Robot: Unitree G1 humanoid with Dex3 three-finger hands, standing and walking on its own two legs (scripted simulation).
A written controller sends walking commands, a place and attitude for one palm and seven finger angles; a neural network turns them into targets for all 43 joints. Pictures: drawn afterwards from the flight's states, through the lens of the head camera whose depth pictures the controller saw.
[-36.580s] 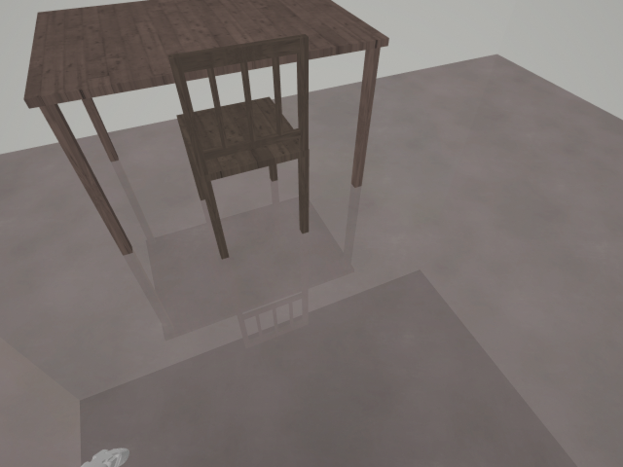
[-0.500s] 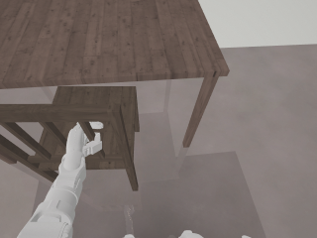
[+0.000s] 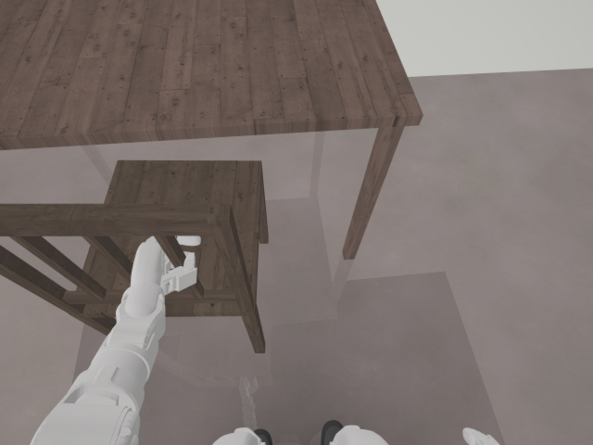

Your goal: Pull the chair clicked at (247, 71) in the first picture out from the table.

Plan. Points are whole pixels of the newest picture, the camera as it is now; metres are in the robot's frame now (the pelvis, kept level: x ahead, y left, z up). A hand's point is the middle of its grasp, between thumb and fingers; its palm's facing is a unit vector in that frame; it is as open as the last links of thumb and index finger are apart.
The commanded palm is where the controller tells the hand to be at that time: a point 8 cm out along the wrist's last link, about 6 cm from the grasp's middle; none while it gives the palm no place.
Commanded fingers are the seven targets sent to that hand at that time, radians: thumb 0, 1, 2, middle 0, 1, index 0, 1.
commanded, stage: step backward, pulling the chair out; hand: left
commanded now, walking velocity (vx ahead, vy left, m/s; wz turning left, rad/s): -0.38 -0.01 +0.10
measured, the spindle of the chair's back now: (125, 267) +0.40 +0.28 -0.10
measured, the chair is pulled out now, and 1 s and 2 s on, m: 0.10 0.18 0.22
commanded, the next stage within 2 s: none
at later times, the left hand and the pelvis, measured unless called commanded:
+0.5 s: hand (191, 320) +0.29 +0.15 -0.06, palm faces +0.06 -0.97 -0.23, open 5.2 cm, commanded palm +0.30 +0.20 -0.05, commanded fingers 0.00 0.90 0.90 -0.50 -1.45 -0.50 -1.45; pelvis -0.05 -0.01 -0.01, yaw +1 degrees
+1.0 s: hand (191, 322) +0.29 +0.15 -0.06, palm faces +0.06 -0.97 -0.22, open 5.3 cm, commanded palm +0.28 +0.21 -0.06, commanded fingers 0.00 0.90 0.90 -0.50 -1.45 -0.50 -1.45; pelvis -0.06 +0.00 -0.01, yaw +6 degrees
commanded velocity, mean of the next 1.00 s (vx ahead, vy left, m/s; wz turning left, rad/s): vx -0.38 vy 0.01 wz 0.08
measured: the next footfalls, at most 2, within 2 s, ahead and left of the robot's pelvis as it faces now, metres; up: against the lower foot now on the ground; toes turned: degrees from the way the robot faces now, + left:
left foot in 1.00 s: -0.08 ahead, +0.12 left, +0.00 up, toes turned +2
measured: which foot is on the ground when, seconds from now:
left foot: down 0.00-0.78, up 0.80-0.98, down 1.00-1.00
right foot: down 0.00-1.00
